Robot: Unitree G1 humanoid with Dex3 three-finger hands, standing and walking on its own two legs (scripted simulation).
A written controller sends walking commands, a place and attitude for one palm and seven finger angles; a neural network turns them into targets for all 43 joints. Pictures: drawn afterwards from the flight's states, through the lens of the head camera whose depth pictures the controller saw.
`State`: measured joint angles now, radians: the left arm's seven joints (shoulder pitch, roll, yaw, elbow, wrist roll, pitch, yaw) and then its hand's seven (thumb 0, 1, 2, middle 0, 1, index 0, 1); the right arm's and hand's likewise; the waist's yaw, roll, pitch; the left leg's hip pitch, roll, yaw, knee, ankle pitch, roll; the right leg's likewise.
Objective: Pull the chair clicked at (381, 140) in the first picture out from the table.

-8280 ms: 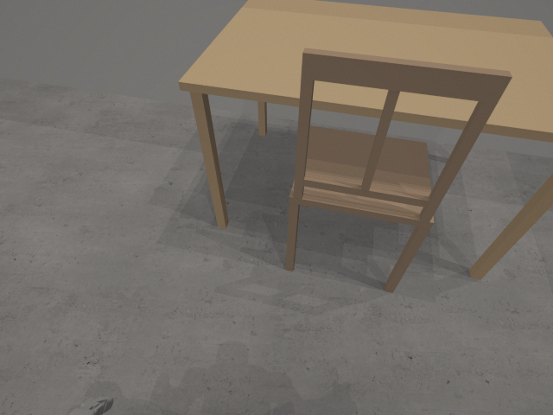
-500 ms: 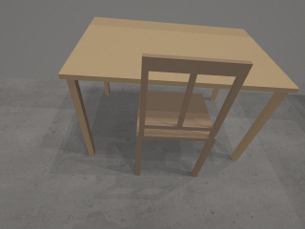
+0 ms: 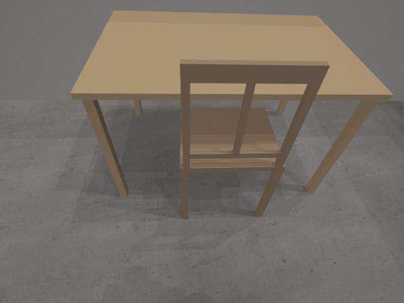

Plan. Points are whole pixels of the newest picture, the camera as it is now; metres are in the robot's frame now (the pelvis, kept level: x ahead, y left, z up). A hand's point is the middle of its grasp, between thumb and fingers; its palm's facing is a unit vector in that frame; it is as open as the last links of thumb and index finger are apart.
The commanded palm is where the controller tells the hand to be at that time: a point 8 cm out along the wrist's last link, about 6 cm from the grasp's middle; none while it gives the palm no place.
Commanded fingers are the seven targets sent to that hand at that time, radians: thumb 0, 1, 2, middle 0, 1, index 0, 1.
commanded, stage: look again from close up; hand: left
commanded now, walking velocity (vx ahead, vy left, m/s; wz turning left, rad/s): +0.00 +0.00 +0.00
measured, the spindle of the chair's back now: (242, 121) +0.69 -0.14 -0.08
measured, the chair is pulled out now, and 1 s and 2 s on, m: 0.00 0.00 0.00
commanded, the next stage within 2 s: shuffle to correct the standing spot in 1.04 s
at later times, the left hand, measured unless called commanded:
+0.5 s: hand out of the picture +0.03 +0.10 -0.18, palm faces +0.05 -0.99 -0.14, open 7.3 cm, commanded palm none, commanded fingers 0.00 0.90 0.90 -0.20 -0.30 -0.20 -0.30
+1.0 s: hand out of the picture +0.06 +0.12 -0.18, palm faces +0.04 -0.98 -0.17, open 7.4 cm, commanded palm none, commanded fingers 0.00 0.90 0.90 -0.20 -0.30 -0.20 -0.30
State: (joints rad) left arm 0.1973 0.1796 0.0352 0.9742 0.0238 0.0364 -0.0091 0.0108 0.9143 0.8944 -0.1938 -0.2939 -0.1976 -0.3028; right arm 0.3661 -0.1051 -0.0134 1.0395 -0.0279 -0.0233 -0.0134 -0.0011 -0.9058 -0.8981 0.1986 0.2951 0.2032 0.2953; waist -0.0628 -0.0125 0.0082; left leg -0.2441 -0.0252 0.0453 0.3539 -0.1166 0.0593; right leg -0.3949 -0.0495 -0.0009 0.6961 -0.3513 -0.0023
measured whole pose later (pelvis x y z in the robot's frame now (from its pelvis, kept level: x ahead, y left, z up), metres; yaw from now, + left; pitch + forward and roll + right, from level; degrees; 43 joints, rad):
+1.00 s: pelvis +0.07 -0.04 +0.00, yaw +0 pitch -1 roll +0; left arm 0.30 0.15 -0.01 1.10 0.01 -0.02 0.03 0.01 0.91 0.89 -0.20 -0.29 -0.20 -0.30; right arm 0.27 -0.14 0.02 1.14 0.00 -0.01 -0.03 0.00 -0.92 -0.90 0.19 0.29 0.20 0.29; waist 0.01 -0.01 0.03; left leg -0.13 0.02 0.01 0.38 -0.24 -0.02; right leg -0.12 0.02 -0.01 0.40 -0.26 -0.03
